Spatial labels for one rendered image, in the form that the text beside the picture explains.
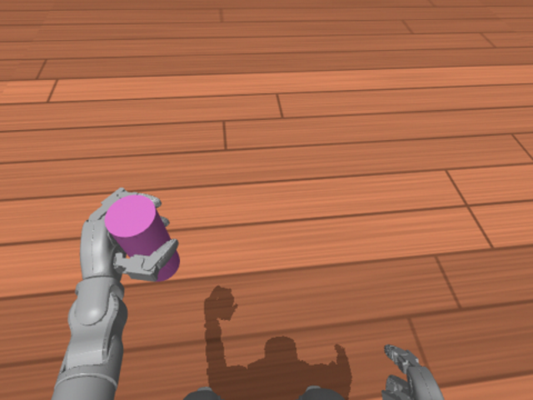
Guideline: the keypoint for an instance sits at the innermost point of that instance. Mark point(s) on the left robot arm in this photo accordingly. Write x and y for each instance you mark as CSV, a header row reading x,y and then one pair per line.
x,y
92,363

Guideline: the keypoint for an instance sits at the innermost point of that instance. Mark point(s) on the left robot hand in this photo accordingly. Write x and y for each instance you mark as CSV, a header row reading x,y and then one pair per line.
x,y
101,255

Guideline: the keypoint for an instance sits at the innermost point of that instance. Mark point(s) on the can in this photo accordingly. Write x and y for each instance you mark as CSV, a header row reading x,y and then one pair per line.
x,y
136,225

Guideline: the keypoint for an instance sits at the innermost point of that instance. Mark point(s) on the right robot hand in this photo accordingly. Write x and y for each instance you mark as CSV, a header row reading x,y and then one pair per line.
x,y
420,384

